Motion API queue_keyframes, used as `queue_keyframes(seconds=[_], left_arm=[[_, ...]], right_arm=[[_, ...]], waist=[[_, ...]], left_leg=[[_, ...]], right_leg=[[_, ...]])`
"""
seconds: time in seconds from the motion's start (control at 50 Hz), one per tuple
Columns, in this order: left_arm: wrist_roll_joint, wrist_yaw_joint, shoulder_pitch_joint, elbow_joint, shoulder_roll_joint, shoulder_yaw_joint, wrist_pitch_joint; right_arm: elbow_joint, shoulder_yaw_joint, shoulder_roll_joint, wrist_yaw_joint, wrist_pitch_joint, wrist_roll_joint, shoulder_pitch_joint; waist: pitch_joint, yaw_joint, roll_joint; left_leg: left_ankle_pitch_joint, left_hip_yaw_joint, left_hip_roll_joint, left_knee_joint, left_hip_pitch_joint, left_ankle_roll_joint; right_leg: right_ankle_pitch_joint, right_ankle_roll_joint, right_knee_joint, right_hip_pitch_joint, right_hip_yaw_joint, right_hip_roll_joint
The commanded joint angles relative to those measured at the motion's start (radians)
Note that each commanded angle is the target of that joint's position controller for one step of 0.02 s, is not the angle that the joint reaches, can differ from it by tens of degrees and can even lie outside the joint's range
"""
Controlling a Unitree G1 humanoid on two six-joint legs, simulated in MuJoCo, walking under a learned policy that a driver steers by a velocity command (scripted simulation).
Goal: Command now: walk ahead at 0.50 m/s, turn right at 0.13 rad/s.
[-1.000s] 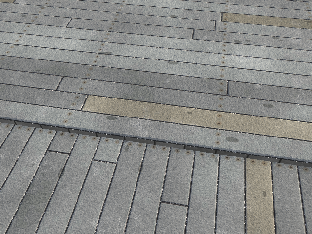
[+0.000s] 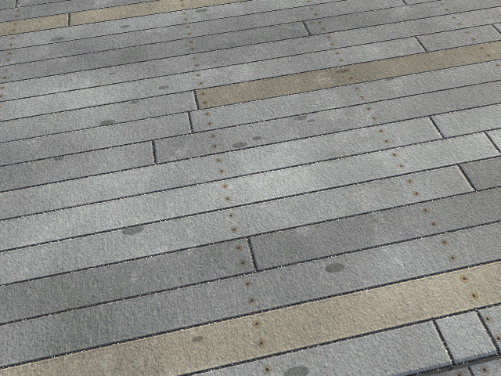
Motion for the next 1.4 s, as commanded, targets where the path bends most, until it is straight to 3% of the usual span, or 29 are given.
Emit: queue_keyframes(seconds=[0.02,0.2,0.24,0.26,0.3,0.32,0.36,0.42,0.56,0.6,0.64,0.66,0.68,0.7,0.74,0.84,0.9,0.98,1.0,1.02,1.04,1.06,1.08,1.1,1.12,1.2,1.26,1.34,1.4], left_arm=[[-0.004,0.018,-0.022,-0.053,0.157,0.035,-0.017],[-0.017,0.036,0.079,0.035,0.191,0.041,0.021],[-0.001,0.031,0.165,0.05,0.099,0.005,0.028],[-0.013,0.034,0.161,0.052,0.164,0.012,0.026],[-0.012,0.027,0.018,0.018,0.18,0.014,-0.002],[-0.001,0.017,0.05,0.016,0.09,-0.008,-0.007],[-0.048,0.019,-0.068,0.003,0.149,0.016,0.003],[-0.02,0.035,0.002,0.045,0.063,0.01,0.053],[0.013,0.036,0.023,0.065,0.085,0.019,0.122],[0.019,0.034,0.071,0.08,0.083,0.028,0.129],[0.02,0.029,0.074,0.129,0.083,0.03,0.138],[0.014,0.03,0.023,0.094,0.071,0.016,0.141],[0.031,0.031,-0.05,0.067,0.176,0.023,0.133],[0.031,0.04,-0.085,0.05,0.221,0.037,0.112],[0.025,0.058,-0.136,0.062,0.2,0.032,0.061],[0.011,0.064,0.013,0.171,0.059,0.012,0.02],[0.007,0.073,-0.029,0.166,0.11,0.024,0.015],[-0.025,0.07,-0.14,0.149,0.141,0.041,0.025],[-0.011,0.071,-0.125,0.149,0.079,0.03,0.035],[-0.007,0.064,-0.175,0.107,0.0,0.012,0.035],[-0.004,0.038,-0.207,0.08,-0.048,-0.005,0.036],[-0.025,0.017,-0.169,0.084,-0.055,-0.005,0.037],[-0.063,0.02,-0.138,0.029,-0.029,-0.006,0.052],[-0.058,0.036,-0.272,-0.003,0.068,0.01,0.051],[-0.045,0.045,-0.318,-0.01,0.108,0.024,0.053],[-0.02,0.026,-0.258,0.054,0.049,0.027,0.056],[-0.03,0.014,-0.381,0.028,-0.012,0.009,0.054],[-0.025,0.002,-0.38,0.025,0.021,0.017,0.052],[-0.03,0.005,-0.093,0.112,0.084,0.055,0.054]], right_arm=[[-0.05,-0.008,-0.047,0.003,-0.004,-0.003,-0.022],[-0.127,0.014,-0.035,0.042,-0.022,0.003,-0.205],[-0.119,-0.012,-0.076,0.04,-0.025,-0.01,-0.171],[-0.084,-0.022,-0.079,0.043,-0.028,-0.003,-0.038],[0.034,-0.052,-0.145,0.033,-0.01,-0.012,0.247],[0.066,-0.045,-0.142,0.023,-0.001,-0.014,0.302],[-0.006,-0.027,-0.077,0.007,0.006,-0.018,0.075],[0.0,-0.012,-0.031,0.012,0.007,-0.014,-0.091],[0.046,-0.02,-0.074,-0.005,0.043,-0.006,-0.166],[0.057,-0.01,-0.057,-0.014,0.071,-0.001,-0.196],[0.086,0.005,0.02,-0.021,0.1,-0.006,-0.094],[0.087,0.014,0.032,-0.022,0.116,-0.002,-0.074],[0.045,0.015,0.029,-0.026,0.13,0.029,-0.068],[0.027,-0.005,-0.067,-0.036,0.13,0.035,-0.137],[0.063,-0.04,-0.107,-0.042,0.116,0.025,-0.071],[0.122,-0.042,-0.001,-0.016,0.082,0.02,-0.073],[0.097,-0.028,0.026,-0.01,0.069,0.02,-0.124],[0.173,-0.032,0.004,-0.021,0.077,0.012,0.132],[0.251,-0.039,-0.004,-0.014,0.078,0.003,0.272],[0.279,-0.048,-0.047,-0.011,0.075,-0.007,0.388],[0.253,-0.019,-0.014,-0.006,0.064,0.004,0.393],[0.21,0.012,0.024,-0.002,0.059,0.008,0.279],[0.196,-0.014,-0.111,0.01,0.052,-0.013,0.202],[0.174,-0.004,-0.077,0.005,0.043,0.001,0.131],[0.167,0.013,-0.046,-0.008,0.033,-0.017,0.097],[0.199,0.015,-0.035,-0.038,0.003,-0.02,0.213],[0.199,0.016,-0.027,-0.045,0.005,-0.011,0.234],[0.199,0.001,-0.049,-0.034,0.019,0.01,0.235],[0.174,0.0,-0.048,-0.028,0.036,0.005,0.176]], waist=[[-0.026,-0.015,-0.091],[0.05,0.034,-0.121],[-0.109,0.018,-0.057],[-0.213,-0.057,-0.124],[-0.345,-0.194,-0.038],[-0.438,-0.171,0.159],[-0.264,-0.13,0.022],[-0.114,-0.012,0.051],[-0.149,0.052,0.116],[-0.151,0.098,0.069],[-0.105,0.035,-0.151],[-0.056,0.004,-0.246],[0.019,-0.024,-0.39],[0.101,-0.007,-0.326],[0.03,-0.062,-0.19],[-0.054,-0.036,-0.162],[-0.056,-0.044,-0.167],[-0.041,-0.136,-0.163],[-0.072,-0.173,-0.023],[-0.095,-0.21,0.195],[-0.098,-0.191,0.23],[-0.062,-0.099,0.166],[-0.034,-0.027,0.328],[0.087,-0.041,0.132],[0.122,-0.032,0.047],[0.032,-0.019,0.065],[0.012,-0.026,0.039],[0.018,-0.003,0.1],[-0.099,0.121,0.098]], left_leg=[[0.174,0.005,-0.003,-0.159,-0.015,-0.019],[0.131,0.04,-0.079,-0.465,-0.04,0.043],[0.124,0.131,-0.172,-0.432,0.281,0.1],[0.239,0.1,-0.161,-0.462,0.538,0.136],[0.595,-0.066,-0.009,-0.539,0.963,0.213],[0.809,-0.307,0.209,-0.532,1.143,0.309],[0.573,-0.199,0.15,-0.598,0.849,0.239],[0.393,-0.018,0.042,-0.697,0.445,0.186],[0.165,0.062,0.071,-0.662,0.365,0.199],[-0.056,0.092,0.045,-0.554,0.347,0.144],[-0.377,0.178,-0.09,-0.303,0.199,0.054],[-0.485,0.198,-0.137,-0.138,0.12,0.002],[-0.473,0.111,-0.148,-0.059,0.07,-0.011],[-0.443,0.074,-0.13,0.125,0.054,-0.003],[-0.284,0.011,-0.11,0.269,0.031,0.008],[-0.153,0.076,-0.091,0.171,0.015,0.005],[-0.183,0.081,-0.079,-0.131,0.129,0.009],[-0.188,0.166,-0.092,-0.43,0.493,0.031],[-0.27,0.206,-0.169,-0.449,0.669,0.026],[-0.34,-0.028,-0.02,-0.469,0.821,0.091],[-0.388,-0.294,0.096,-0.575,0.812,0.152],[-0.223,-0.287,0.123,-0.639,0.721,0.128],[-0.557,-0.583,0.261,-0.858,0.656,0.243],[-0.641,-0.6,0.303,-0.908,0.532,0.254],[-0.526,-0.476,0.249,-0.874,0.447,0.234],[-0.221,-0.143,0.086,-0.878,0.502,0.201],[-0.104,-0.037,0.056,-0.905,0.543,0.193],[-0.1,0.003,0.104,-0.894,0.596,0.215],[0.208,0.08,0.052,-0.51,0.499,0.192]], right_leg=[[0.307,-0.156,-0.15,0.024,0.136,-0.247],[0.311,-0.109,-0.095,0.241,0.157,-0.341],[0.859,-0.042,0.089,0.209,0.091,-0.23],[0.985,0.005,0.256,0.093,0.076,-0.225],[0.458,0.096,0.649,-0.23,0.057,-0.115],[-0.428,0.109,0.875,-0.451,0.117,-0.057],[-0.397,0.077,0.832,-0.459,0.158,-0.134],[-0.284,0.105,0.622,-0.213,0.036,-0.14],[-0.102,0.117,0.431,-0.043,0.02,-0.145],[-0.066,0.101,0.317,0.056,-0.021,-0.129],[-0.124,0.108,0.235,0.148,-0.028,-0.099],[-0.306,0.067,0.094,0.081,0.168,-0.218],[-0.609,-0.086,-0.104,-0.143,0.531,-0.4],[-0.758,-0.139,-0.234,-0.249,0.662,-0.47],[-0.528,-0.085,-0.148,-0.198,0.502,-0.408],[-0.322,-0.057,-0.081,0.023,0.254,-0.305],[-0.276,-0.075,-0.099,0.031,0.23,-0.317],[-0.352,-0.076,-0.018,-0.187,0.159,-0.292],[-0.398,-0.046,0.191,-0.304,0.051,-0.19],[-0.404,0.036,0.53,-0.522,-0.068,-0.078],[-0.445,0.05,0.808,-0.672,0.031,-0.043],[-0.411,0.029,0.911,-0.674,0.123,-0.057],[-0.363,0.051,0.953,-0.773,0.042,-0.091],[-0.292,0.061,0.957,-0.794,0.075,-0.168],[-0.193,0.086,0.919,-0.736,0.099,-0.183],[-0.036,0.143,0.743,-0.546,-0.001,-0.15],[-0.032,0.137,0.551,-0.442,-0.051,-0.126],[-0.153,0.099,0.437,-0.329,-0.096,-0.12],[-0.244,0.066,0.258,0.079,-0.149,-0.051]])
